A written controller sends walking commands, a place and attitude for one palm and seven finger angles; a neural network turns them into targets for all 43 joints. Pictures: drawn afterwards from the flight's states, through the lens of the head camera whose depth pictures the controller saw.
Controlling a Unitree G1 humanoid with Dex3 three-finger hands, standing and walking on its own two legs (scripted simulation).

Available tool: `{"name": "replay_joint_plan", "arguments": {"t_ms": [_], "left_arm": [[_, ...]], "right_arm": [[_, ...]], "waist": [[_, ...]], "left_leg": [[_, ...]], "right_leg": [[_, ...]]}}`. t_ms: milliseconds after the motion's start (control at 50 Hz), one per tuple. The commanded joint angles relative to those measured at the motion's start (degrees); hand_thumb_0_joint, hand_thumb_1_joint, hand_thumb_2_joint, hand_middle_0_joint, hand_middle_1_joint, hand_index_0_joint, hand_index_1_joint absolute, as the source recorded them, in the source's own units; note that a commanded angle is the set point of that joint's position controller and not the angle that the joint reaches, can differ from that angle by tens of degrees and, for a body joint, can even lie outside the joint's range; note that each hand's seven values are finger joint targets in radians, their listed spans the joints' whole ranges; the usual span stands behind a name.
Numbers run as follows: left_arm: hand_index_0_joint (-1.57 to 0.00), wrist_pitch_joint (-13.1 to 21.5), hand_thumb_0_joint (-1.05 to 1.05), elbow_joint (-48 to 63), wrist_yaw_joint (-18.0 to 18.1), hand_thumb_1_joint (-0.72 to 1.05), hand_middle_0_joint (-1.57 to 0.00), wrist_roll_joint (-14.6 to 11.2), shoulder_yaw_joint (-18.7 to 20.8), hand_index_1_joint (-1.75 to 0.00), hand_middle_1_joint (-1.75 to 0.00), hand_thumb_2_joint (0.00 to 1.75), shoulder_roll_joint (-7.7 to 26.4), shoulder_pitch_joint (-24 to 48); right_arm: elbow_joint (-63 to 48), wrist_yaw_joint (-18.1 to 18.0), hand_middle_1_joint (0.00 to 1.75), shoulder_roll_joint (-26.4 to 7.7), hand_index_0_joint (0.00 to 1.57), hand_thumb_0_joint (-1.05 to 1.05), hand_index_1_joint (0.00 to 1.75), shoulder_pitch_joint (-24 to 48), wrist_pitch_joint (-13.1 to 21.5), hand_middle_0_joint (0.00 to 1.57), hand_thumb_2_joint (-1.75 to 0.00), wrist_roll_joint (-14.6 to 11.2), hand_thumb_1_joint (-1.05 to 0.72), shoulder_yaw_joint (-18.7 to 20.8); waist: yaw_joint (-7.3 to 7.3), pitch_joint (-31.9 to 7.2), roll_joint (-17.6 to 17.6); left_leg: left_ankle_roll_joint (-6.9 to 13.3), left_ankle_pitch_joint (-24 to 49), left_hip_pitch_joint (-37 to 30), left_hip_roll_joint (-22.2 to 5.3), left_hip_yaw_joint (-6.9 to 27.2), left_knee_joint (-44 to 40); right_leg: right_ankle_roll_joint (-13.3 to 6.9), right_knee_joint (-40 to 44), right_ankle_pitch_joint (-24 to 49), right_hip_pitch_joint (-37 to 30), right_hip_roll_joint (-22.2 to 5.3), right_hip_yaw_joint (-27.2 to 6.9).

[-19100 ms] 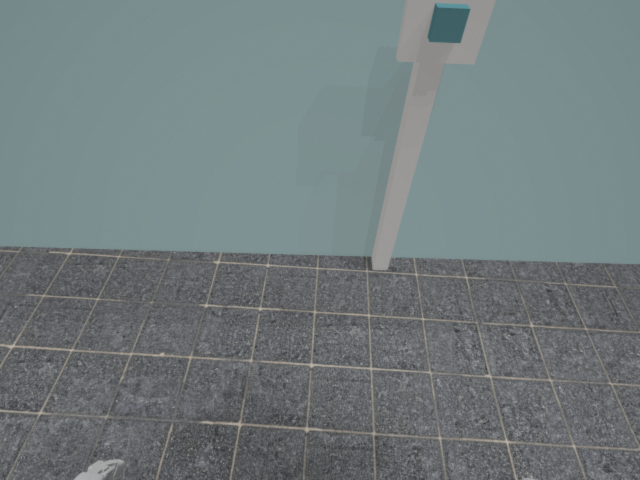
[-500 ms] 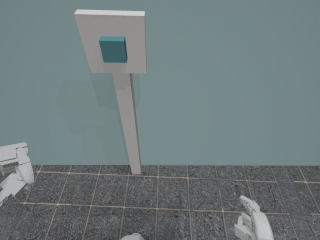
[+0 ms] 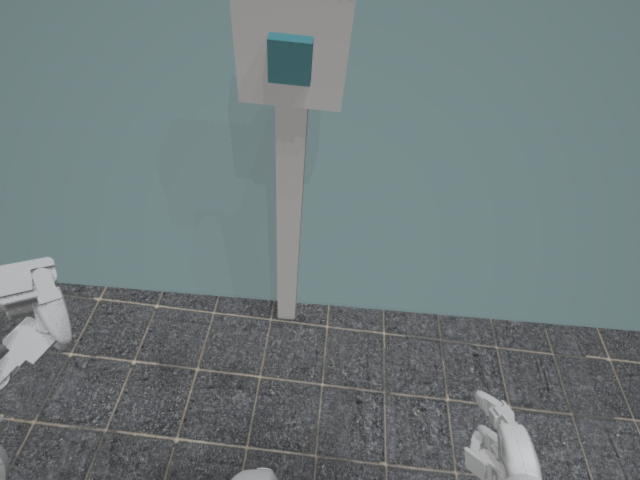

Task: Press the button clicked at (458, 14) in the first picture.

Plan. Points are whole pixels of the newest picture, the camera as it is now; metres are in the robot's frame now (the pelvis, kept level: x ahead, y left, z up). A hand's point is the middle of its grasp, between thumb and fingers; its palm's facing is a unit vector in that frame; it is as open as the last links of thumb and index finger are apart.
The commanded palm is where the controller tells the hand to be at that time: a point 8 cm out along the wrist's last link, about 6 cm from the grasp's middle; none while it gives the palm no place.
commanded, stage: stop stepping back and stand still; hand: left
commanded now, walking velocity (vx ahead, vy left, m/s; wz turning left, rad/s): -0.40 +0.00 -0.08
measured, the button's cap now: (290, 59) +0.67 +0.12 +0.18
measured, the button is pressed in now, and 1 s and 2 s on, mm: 0 0 0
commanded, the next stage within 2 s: let the arm hang, fingers relaxed in 0.78 s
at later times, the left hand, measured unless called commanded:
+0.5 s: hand out of the picture +0.11 +0.25 +0.17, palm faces +0.39 -0.85 -0.36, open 3.1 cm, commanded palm +0.05 +0.29 +0.19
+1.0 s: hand out of the picture +0.09 +0.26 +0.00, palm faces +0.15 -0.89 -0.43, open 3.0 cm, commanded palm none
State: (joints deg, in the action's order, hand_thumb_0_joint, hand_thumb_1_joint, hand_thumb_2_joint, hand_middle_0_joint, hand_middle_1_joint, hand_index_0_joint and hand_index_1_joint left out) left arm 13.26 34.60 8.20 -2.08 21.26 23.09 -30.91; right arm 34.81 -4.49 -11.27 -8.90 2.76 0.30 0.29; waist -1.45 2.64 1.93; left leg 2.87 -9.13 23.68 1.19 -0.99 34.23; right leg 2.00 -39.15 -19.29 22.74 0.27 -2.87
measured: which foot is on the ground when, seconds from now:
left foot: down 0.00-0.28, up 0.30-0.44, down 0.46-1.00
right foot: up 0.00-0.26, down 0.28-1.00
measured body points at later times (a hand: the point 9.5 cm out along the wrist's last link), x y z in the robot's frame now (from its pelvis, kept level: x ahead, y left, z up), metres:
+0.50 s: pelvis -0.09 +0.01 +0.01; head -0.12 +0.03 +0.45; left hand +0.08 +0.29 +0.19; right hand +0.01 -0.25 -0.08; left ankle -0.06 +0.12 -0.73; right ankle -0.15 -0.09 -0.72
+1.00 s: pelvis -0.11 +0.02 +0.00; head -0.12 -0.01 +0.45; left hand +0.08 +0.30 +0.03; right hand +0.04 -0.24 -0.11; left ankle -0.07 +0.12 -0.72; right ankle -0.12 -0.08 -0.72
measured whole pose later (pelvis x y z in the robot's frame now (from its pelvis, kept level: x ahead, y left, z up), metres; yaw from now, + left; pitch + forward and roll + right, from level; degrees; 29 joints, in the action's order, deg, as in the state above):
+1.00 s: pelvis -0.11 +0.02 +0.00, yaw -1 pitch +0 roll +0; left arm 2.1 -9.2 1.8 1.7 8.5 17.8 -19.3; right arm 44.2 -0.1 -16.9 -9.2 2.8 0.8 1.0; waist -1.2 -1.3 -3.8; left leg 1.3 -14.9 20.0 1.5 1.3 35.0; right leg -1.5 -34.6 -19.2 15.4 -0.2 4.9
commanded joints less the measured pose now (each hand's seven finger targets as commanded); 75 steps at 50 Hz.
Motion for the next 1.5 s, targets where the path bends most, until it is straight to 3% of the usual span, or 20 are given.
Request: {"name": "replay_joint_plan", "arguments": {"t_ms": [0, 60, 120, 180, 220, 260, 280, 340, 420, 480, 520, 620, 700, 740, 840, 860, 900, 980, 1160, 1480], "left_arm": [[-1.30, 5.1, 0.00, 15.7, 0.6, 0.90, -1.30, -2.0, 8.0, -1.50, -1.50, 0.90, 8.4, -2.8], [-1.30, 3.8, 0.00, 17.0, 0.8, 0.90, -1.30, -1.8, 5.4, -1.50, -1.50, 0.90, 6.1, -4.7], [-1.30, 2.6, 0.00, 16.5, 1.0, 0.90, -1.30, -1.8, 5.6, -1.50, -1.50, 0.90, 6.9, -6.8], [-1.30, 0.7, 0.00, 15.3, 1.5, 0.90, -1.30, -1.9, 8.1, -1.50, -1.50, 0.90, 10.0, -8.0], [-1.30, 0.4, 0.00, 14.4, 0.8, 0.90, -1.30, -1.8, 7.5, -1.50, -1.50, 0.90, 10.5, -8.3], [-1.30, 0.3, 0.00, 13.6, 1.3, 0.90, -1.30, -3.0, 10.3, -1.50, -1.50, 0.90, 12.7, -4.1], [-1.30, -0.5, 0.00, 11.1, 1.2, 0.90, -1.30, -2.8, 8.3, -1.50, -1.50, 0.90, 10.5, -2.2], [-1.30, -1.0, 0.00, 4.2, 1.7, 0.90, -1.30, -1.3, 3.8, -1.50, -1.50, 0.90, 6.3, -0.7], [-1.30, 0.8, 0.00, 5.5, 2.2, 0.90, -1.30, 0.0, 3.6, -1.50, -1.50, 0.90, 7.5, 2.8], [-1.30, 2.6, 0.00, 13.5, 1.9, 0.90, -1.30, -0.4, 6.9, -1.50, -1.50, 0.90, 11.3, 1.3], [-1.30, 2.8, 0.00, 13.4, 1.6, 0.90, -1.30, -0.2, 5.4, -1.50, -1.50, 0.90, 9.0, 1.3], [-1.30, 2.1, 0.00, 8.3, 1.8, 0.90, -1.30, 0.1, 6.3, -1.50, -1.50, 0.90, 7.0, -7.8], [-1.30, 2.1, 0.00, 5.6, 1.8, 0.90, -1.30, -0.8, 6.3, -1.50, -1.50, 0.90, 6.9, -7.3], [-1.30, 2.5, 0.00, 6.2, 2.2, 0.90, -1.30, -0.6, 6.0, -1.50, -1.50, 0.90, 6.8, -4.8], [-1.30, 2.5, 0.00, 6.4, 1.7, 0.90, -1.30, 0.0, 4.0, -1.50, -1.50, 0.90, 6.3, -2.3], [-1.30, -7.3, 0.00, -39.4, -6.6, 0.90, -1.30, 5.6, -14.7, -1.50, -1.50, 0.90, 1.0, 4.0], [-1.23, -12.3, 0.00, -42.8, -7.7, 0.90, -1.23, 3.9, -14.9, -1.42, -1.42, 0.90, -4.5, 3.6], [-1.08, -12.7, 0.00, -56.1, -8.2, 0.90, -1.08, 4.2, -15.8, -1.26, -1.26, 0.90, -2.1, 12.0], [-0.75, -13.7, 0.00, -85.5, -7.2, 0.90, -0.75, 2.8, -18.6, -0.90, -0.90, 0.90, -4.5, 13.7], [-0.20, -13.5, 0.00, -99.6, -6.5, 0.90, -0.20, 2.8, -19.6, -0.30, -0.30, 0.90, -8.1, 8.5]], "right_arm": [[-9.0, 1.1, 0.30, -7.5, 0.20, 0.00, 0.30, 1.1, 6.4, 0.20, -0.90, 1.5, -0.90, 3.7], [-8.3, 2.3, 0.30, -7.9, 0.20, 0.00, 0.30, 1.9, 6.8, 0.20, -0.90, 0.6, -0.90, 3.8], [-9.7, 2.7, 0.30, -7.0, 0.20, 0.00, 0.30, 1.8, 6.9, 0.20, -0.90, 0.4, -0.90, 2.8], [-10.6, 1.7, 0.30, -7.0, 0.20, 0.00, 0.30, 1.8, 6.1, 0.20, -0.90, 0.8, -0.90, 2.5], [-10.0, 1.3, 0.30, -6.4, 0.20, 0.00, 0.30, 0.0, 4.3, 0.20, -0.90, 0.6, -0.90, 2.2], [-8.3, 1.1, 0.30, -6.4, 0.20, 0.00, 0.30, 1.5, 2.4, 0.20, -0.90, 1.2, -0.90, 1.8], [-8.3, 0.9, 0.30, -6.3, 0.20, 0.00, 0.30, 1.6, 3.1, 0.20, -0.90, 0.3, -0.90, 1.9], [-7.7, -0.1, 0.30, -7.6, 0.20, 0.00, 0.30, 2.7, 3.5, 0.20, -0.90, -0.6, -0.90, 2.0], [-7.3, -1.4, 0.30, -8.0, 0.20, 0.00, 0.30, 1.2, 5.7, 0.20, -0.90, -0.3, -0.90, 1.9], [-7.9, -1.1, 0.30, -8.0, 0.20, 0.00, 0.30, -0.5, 7.2, 0.20, -0.90, 0.2, -0.90, 1.4], [-7.6, -0.4, 0.30, -7.2, 0.20, 0.00, 0.30, 0.1, 8.3, 0.20, -0.90, 0.9, -0.90, 1.4], [-8.8, 0.6, 0.30, -7.5, 0.20, 0.00, 0.30, 0.0, 7.2, 0.20, -0.90, -0.2, -0.90, 1.8], [-8.4, 1.0, 0.30, -7.1, 0.20, 0.00, 0.30, -0.6, 5.2, 0.20, -0.90, -0.4, -0.90, 2.7], [-8.0, 1.0, 0.30, -6.6, 0.20, 0.00, 0.30, -0.2, 5.3, 0.20, -0.90, -0.5, -0.90, 2.2], [-8.1, -0.1, 0.30, -7.8, 0.20, 0.00, 0.30, 1.3, 5.8, 0.20, -0.90, -0.4, -0.90, 2.2], [5.8, 5.7, 0.30, -18.1, 0.20, 0.00, 0.30, 2.6, 7.1, 0.20, -0.90, 0.0, -0.90, 5.1], [5.1, 4.7, 0.30, -12.3, 0.20, 0.00, 0.30, -3.2, 2.6, 0.20, -0.90, 0.1, -0.90, 4.1], [4.9, 3.9, 0.30, -11.3, 0.20, 0.00, 0.30, -1.5, -0.1, 0.20, -0.90, 1.1, -0.90, 2.9], [15.5, 2.9, 0.30, -6.6, 0.20, 0.00, 0.30, -3.2, -3.0, 0.20, -0.90, 1.4, -0.90, 0.5], [26.3, 2.2, 0.30, -2.9, 0.20, 0.00, 0.30, -14.5, -3.6, 0.20, -0.90, 0.9, -0.90, 1.0]], "waist": [[1.82, -13.9, -12.1], [1.42, -13.5, -12.4], [1.53, -11.8, -16.7], [1.45, -10.0, -18.4], [2.06, -10.0, -7.8], [2.12, -9.5, 2.7], [1.80, -9.5, 9.0], [2.84, 0.7, 5.2], [2.13, -0.1, -1.7], [1.99, -6.0, -18.1], [2.27, -2.9, -14.5], [2.23, -3.9, -9.8], [2.63, -2.6, 6.8], [2.70, -4.4, 5.1], [1.73, -4.8, -2.5], [3.81, -2.4, -5.7], [1.84, -6.5, -1.6], [1.73, -6.9, 10.2], [0.77, -2.5, -14.1], [1.62, 3.5, -2.0]], "left_leg": [[7.2, 6.2, -4.9, -22.0, 20.4, -19.0], [5.2, 6.8, -9.6, -17.7, 12.5, -18.9], [1.6, -20.7, -6.5, -14.0, 11.0, -26.9], [-4.4, -25.6, -3.5, -9.0, 7.1, -28.5], [-6.5, -14.0, -9.1, -1.8, -2.2, -11.9], [-4.8, -6.7, -12.9, -1.8, 0.5, 12.7], [-4.8, -8.7, -9.0, -0.5, 2.7, 17.7], [-2.9, -9.8, -0.8, -4.0, 3.5, 11.9], [-0.1, -8.7, -11.1, -4.0, 0.5, -10.2], [3.6, 0.4, -18.2, -13.5, 17.9, -16.9], [5.9, -8.2, -10.8, -17.1, 23.9, -23.3], [0.1, -15.9, 2.4, -8.2, 6.3, -16.6], [-2.6, -9.5, -0.4, -2.7, 2.2, 4.6], [-2.4, -7.8, -1.8, -3.2, 2.7, 3.0], [-0.5, 7.8, -13.2, -5.8, 4.5, -8.8], [0.0, 20.0, -7.0, -7.4, 8.0, 0.2], [1.7, 17.4, -6.1, -8.7, 9.0, -2.2], [0.5, 10.3, -5.3, -4.8, 7.5, -0.4], [0.0, -1.5, -5.1, -5.8, 9.6, -12.4], [0.2, -11.6, -6.9, -5.9, 9.2, -16.7]], "right_leg": [[-1.2, -24.4, -11.5, 0.0, 3.5, -3.6], [-0.6, -19.4, -9.7, 1.2, 3.9, 1.1], [-2.0, -6.4, -11.3, -6.7, 5.1, 6.6], [-4.0, 14.7, -11.0, -18.2, 7.1, 10.7], [-6.6, 27.3, -4.9, -14.8, -0.6, 4.1], [-12.9, 31.6, -8.3, 3.4, -16.9, -9.6], [-14.5, 31.6, -16.4, 4.1, -17.3, -13.7], [-11.4, 27.8, -10.4, 0.3, -14.9, -7.9], [-7.1, 18.6, -5.6, -4.2, -8.5, -2.6], [-2.3, 2.2, -0.2, -0.3, -0.5, 5.4], [-2.0, -4.0, -9.4, -1.4, 0.1, 3.3], [-3.0, 16.0, 1.3, -18.5, -1.4, 4.3], [-9.7, 28.1, -9.5, -7.6, -14.2, -15.0], [-10.3, 24.0, 4.9, -11.1, -14.4, -11.4], [-3.0, 17.8, 12.2, -9.7, -4.4, -1.1], [-3.8, 5.9, 23.6, -4.3, -7.4, 4.2], [-4.1, 5.6, 14.7, -7.1, -4.8, 3.3], [-6.9, 10.6, 18.0, -9.7, -8.0, -0.1], [-5.4, 16.8, 4.9, -14.5, -5.2, 1.2], [-5.6, 20.7, -3.9, -9.0, -5.0, 1.7]]}}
